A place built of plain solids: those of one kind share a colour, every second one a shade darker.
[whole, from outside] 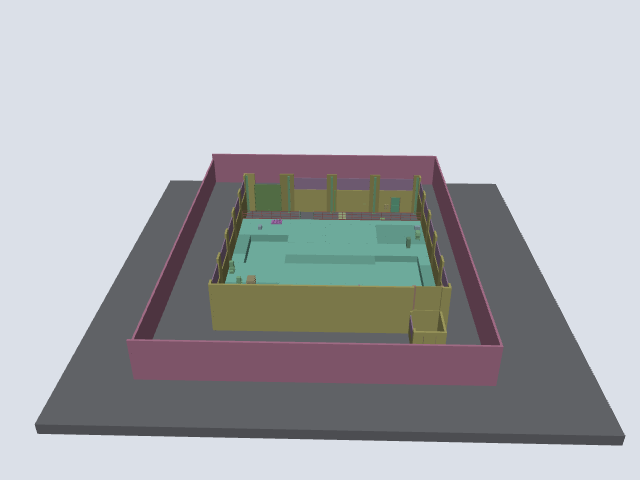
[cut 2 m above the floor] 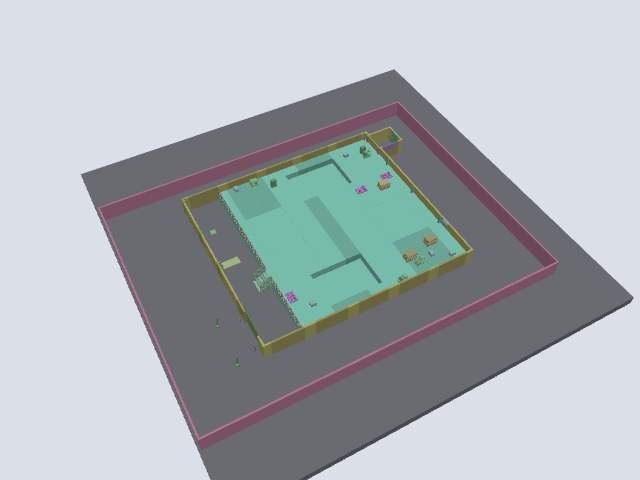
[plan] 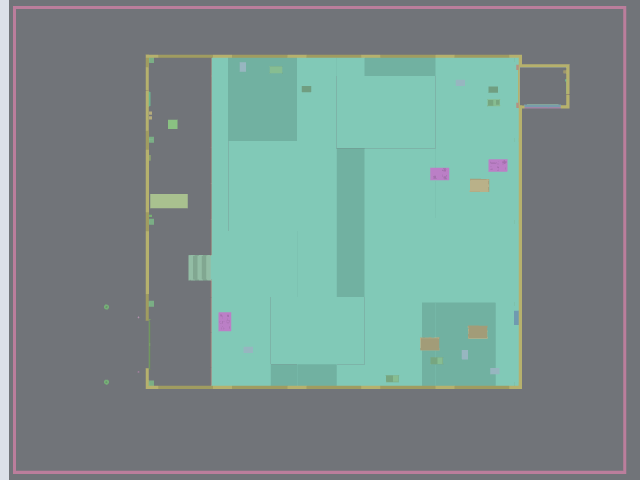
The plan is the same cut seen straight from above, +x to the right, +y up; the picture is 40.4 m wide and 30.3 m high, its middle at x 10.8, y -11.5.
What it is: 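A works' hall with a walk round sunk beds; one tall room; a strip of floor behind the doors, a deck 1.05 m over it that fills the rest, and 4 sunk grounds in the deck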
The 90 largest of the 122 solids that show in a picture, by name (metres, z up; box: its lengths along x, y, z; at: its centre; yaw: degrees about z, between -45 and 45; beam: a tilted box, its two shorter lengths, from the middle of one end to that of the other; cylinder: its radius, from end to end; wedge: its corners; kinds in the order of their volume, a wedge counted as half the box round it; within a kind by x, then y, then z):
{
 "raised_floor_bank_1": {"box": [1.1, 20.7, 1.1], "at": [4.45, -10.35, 0.5]},
 "raised_floor_bank_2": {"box": [2.7, 9.75, 1.1], "at": [6.35, -15.82, 0.5]},
 "raised_floor_bank_3": {"box": [2.7, 5.25, 1.1], "at": [6.35, -2.62, 0.5]},
 "raised_floor_bank_4": {"box": [4.35, 5.7, 1.1], "at": [7.17, -8.1, 0.5]},
 "raised_floor_bank_5": {"box": [1.65, 1.35, 1.1], "at": [8.53, -20.02, 0.5]},
 "raised_floor_bank_6": {"box": [1.65, 4.15, 1.1], "at": [8.53, -13.03, 0.5]},
 "raised_floor_bank_7": {"box": [1.65, 5.25, 1.1], "at": [8.53, -2.62, 0.5]},
 "raised_floor_bank_8": {"box": [2.5, 1.35, 1.1], "at": [10.6, -20.02, 0.5]},
 "raised_floor_bank_9": {"box": [2.5, 15.1, 1.1], "at": [10.6, -7.55, 0.5]},
 "raised_floor_bank_10": {"box": [5.9, 4.25, 0.23], "at": [10.65, -17.23, 0.07]},
 "raised_floor_bank_11": {"box": [0.02, 9.4, 1.1], "at": [11.85, -10.4, 0.5]},
 "raised_floor_bank_12": {"box": [1.75, 1.35, 1.1], "at": [12.72, -20.02, 0.5]},
 "raised_floor_bank_13": {"box": [1.75, 9.4, 1.1], "at": [12.72, -10.4, 0.5]},
 "raised_floor_bank_14": {"box": [1.75, 1.15, 1.1], "at": [12.72, -0.57, 0.5]},
 "raised_floor_bank_15": {"box": [6.25, 4.55, 0.35], "at": [14.97, -3.42, 0.12]},
 "raised_floor_bank_16": {"box": [3.65, 15.0, 1.1], "at": [15.43, -13.2, 0.5]},
 "raised_floor_bank_17": {"box": [3.65, 1.15, 1.1], "at": [15.43, -0.57, 0.5]},
 "raised_floor_bank_18": {"box": [0.85, 5.25, 1.1], "at": [17.68, -18.07, 0.5]},
 "raised_floor_bank_19": {"box": [0.85, 4.4, 1.1], "at": [17.68, -7.9, 0.5]},
 "raised_floor_bank_20": {"box": [0.85, 1.15, 1.1], "at": [17.68, -0.57, 0.5]},
 "raised_floor_bank_21": {"box": [4.65, 5.35, 1.1], "at": [19.57, -12.78, 0.5]},
 "raised_floor_bank_22": {"box": [3.8, 5.25, 1.1], "at": [20.0, -18.07, 0.5]},
 "raised_floor_bank_23": {"box": [3.8, 10.1, 1.1], "at": [20.0, -5.05, 0.5]},
 "raised_floor_bank_24": {"box": [1.45, 20.7, 1.1], "at": [22.62, -10.35, 0.5]},
 "yard_bound_1": {"box": [0.2, 29.54, 4.1], "at": [-8.49, -11.49, 2.0]},
 "yard_bound_2": {"box": [38.73, 0.2, 3.4], "at": [10.78, -26.17, 1.65]},
 "yard_bound_3": {"box": [38.73, 0.2, 4.1], "at": [10.78, 3.18, 2.0]},
 "yard_bound_4": {"box": [0.2, 29.54, 4.1], "at": [30.04, -11.49, 2.0]},
 "wall_1": {"box": [0.2, 1.31, 5.05], "at": [-0.1, -20.25, 2.48]},
 "wall_2": {"box": [0.2, 1.71, 5.05], "at": [-0.1, -15.75, 2.48]},
 "wall_3": {"box": [0.2, 3.96, 3.05], "at": [-0.1, -12.93, 1.48]},
 "wall_4": {"box": [0.2, 1.21, 5.05], "at": [-0.1, -10.35, 2.48]},
 "wall_5": {"box": [0.2, 3.96, 3.05], "at": [-0.1, -7.78, 1.48]},
 "wall_6": {"box": [0.2, 1.21, 5.05], "at": [-0.1, -5.2, 2.48]},
 "wall_7": {"box": [0.2, 4.01, 3.05], "at": [-0.1, -2.6, 1.48]},
 "wall_8": {"box": [0.2, 0.81, 5.05], "at": [-0.1, -0.2, 2.48]},
 "wall_9": {"box": [0.81, 0.2, 5.05], "at": [0.2, -20.8, 2.48]},
 "wall_10": {"box": [0.81, 0.2, 5.05], "at": [0.2, 0.1, 2.48]},
 "wall_11": {"box": [3.46, 0.2, 3.05], "at": [2.33, -20.8, 1.48]},
 "wall_12": {"box": [3.46, 0.2, 3.05], "at": [2.33, 0.1, 1.48]},
 "wall_13": {"box": [1.21, 0.2, 5.05], "at": [4.65, -20.8, 2.48]},
 "wall_14": {"box": [1.21, 0.2, 5.05], "at": [4.65, 0.1, 2.48]},
 "wall_15": {"box": [3.51, 0.2, 3.05], "at": [7.0, -20.8, 1.48]},
 "wall_16": {"box": [3.51, 0.2, 3.05], "at": [7.0, 0.1, 1.48]},
 "wall_17": {"box": [1.21, 0.2, 5.05], "at": [9.35, -20.8, 2.48]},
 "wall_18": {"box": [1.21, 0.2, 5.05], "at": [9.35, 0.1, 2.48]},
 "wall_19": {"box": [3.46, 0.2, 3.05], "at": [11.68, -20.8, 1.48]},
 "wall_20": {"box": [3.46, 0.2, 3.05], "at": [11.68, 0.1, 1.48]},
 "wall_21": {"box": [1.21, 0.2, 5.05], "at": [14.0, -20.8, 2.48]},
 "wall_22": {"box": [1.21, 0.2, 5.05], "at": [14.0, 0.1, 2.48]},
 "wall_23": {"box": [3.51, 0.2, 3.05], "at": [16.35, -20.8, 1.48]},
 "wall_24": {"box": [3.51, 0.2, 3.05], "at": [16.35, 0.1, 1.48]},
 "wall_25": {"box": [1.21, 0.2, 5.05], "at": [18.7, -20.8, 2.48]},
 "wall_26": {"box": [1.21, 0.2, 5.05], "at": [18.7, 0.1, 2.48]},
 "wall_27": {"box": [3.46, 0.2, 3.05], "at": [21.02, -20.8, 1.48]},
 "wall_28": {"box": [3.46, 0.2, 3.05], "at": [21.02, 0.1, 1.48]},
 "wall_29": {"box": [0.81, 0.2, 5.05], "at": [23.15, -20.8, 2.48]},
 "wall_30": {"box": [0.81, 0.2, 5.05], "at": [23.15, 0.1, 2.48]},
 "wall_31": {"box": [0.06, 2.52, 5.05], "at": [23.32, -1.8, 2.48]},
 "wall_32": {"box": [0.06, 2.4, 2.55], "at": [23.38, -1.8, 1.23]},
 "wall_33": {"box": [0.2, 17.9, 5.05], "at": [23.45, -11.95, 2.48]},
 "wall_34": {"box": [0.2, 0.8, 5.05], "at": [23.45, -0.2, 2.48]},
 "wall_35": {"box": [2.31, 0.2, 1.15], "at": [24.85, -3.1, 0.53]},
 "wall_36": {"box": [3.2, 0.2, 2.55], "at": [24.95, -0.5, 1.23]},
 "wall_37": {"box": [0.56, 0.2, 2.55], "at": [26.27, -3.1, 1.23]},
 "wall_38": {"box": [0.2, 2.8, 2.55], "at": [26.45, -1.8, 1.23]},
 "window_pane_1": {"box": [0.1, 3.95, 1.51], "at": [-0.15, -12.93, 3.74]},
 "window_pane_2": {"box": [0.1, 3.95, 1.51], "at": [-0.15, -7.78, 3.74]},
 "window_pane_3": {"box": [0.1, 4.0, 1.51], "at": [-0.15, -2.6, 3.74]},
 "window_pane_4": {"box": [3.45, 0.1, 1.51], "at": [2.33, -20.85, 3.74]},
 "window_pane_5": {"box": [3.45, 0.1, 1.51], "at": [2.33, 0.15, 3.74]},
 "window_pane_6": {"box": [3.5, 0.1, 1.51], "at": [7.0, -20.85, 3.74]},
 "window_pane_7": {"box": [3.5, 0.1, 1.51], "at": [7.0, 0.15, 3.74]},
 "window_pane_8": {"box": [3.45, 0.1, 1.51], "at": [11.68, -20.85, 3.74]},
 "window_pane_9": {"box": [3.45, 0.1, 1.51], "at": [11.68, 0.15, 3.74]},
 "window_pane_10": {"box": [3.5, 0.1, 1.51], "at": [16.35, -20.85, 3.74]},
 "window_pane_11": {"box": [3.5, 0.1, 1.51], "at": [16.35, 0.15, 3.74]},
 "window_pane_12": {"box": [3.45, 0.1, 1.51], "at": [21.02, -20.85, 3.74]},
 "window_pane_13": {"box": [3.45, 0.1, 1.51], "at": [21.02, 0.15, 3.74]},
 "window_pane_14": {"box": [2.3, 0.1, 1.06], "at": [24.85, -3.15, 1.62]},
 "pallet_stack_1": {"box": [1.13, 0.74, 0.86], "at": [17.73, -18.06, 1.43]},
 "pallet_stack_2": {"box": [1.15, 0.74, 0.86], "at": [20.77, -17.32, 1.43]},
 "pallet_stack_3": {"box": [1.13, 0.73, 0.86], "at": [20.86, -8.05, 1.43]},
 "door_landing_1": {"box": [0.3, 1.62, 0.57], "at": [3.21, -13.25, 0.24]},
 "door_landing_2": {"box": [0.3, 1.62, 0.75], "at": [3.49, -13.25, 0.33]},
 "door_landing_3": {"box": [0.3, 1.62, 0.93], "at": [3.77, -13.25, 0.41]},
 "tote_stack_1": {"box": [0.6, 0.4, 1.1], "at": [9.95, -1.98, 1.6]},
 "tote_stack_2": {"box": [0.6, 0.4, 1.1], "at": [21.73, -2.01, 1.6]},
 "sectional_door_1": {"box": [0.042, 3.08, 3.72], "at": [0.01, -18.1, 1.81]},
 "pier_1": {"box": [0.17, 0.34, 5.05], "at": [23.27, -3.0, 2.48]}
}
